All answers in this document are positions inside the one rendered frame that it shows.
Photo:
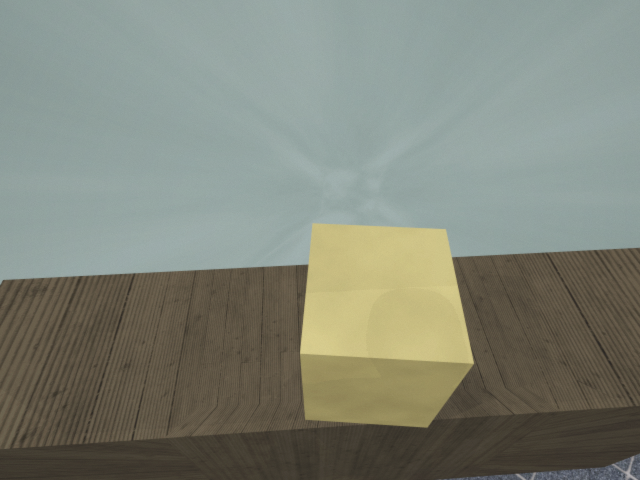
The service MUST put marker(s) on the carton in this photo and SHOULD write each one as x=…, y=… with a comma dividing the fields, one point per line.
x=384, y=339

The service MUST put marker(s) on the pedestal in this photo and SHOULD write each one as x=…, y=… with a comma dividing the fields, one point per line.
x=196, y=375

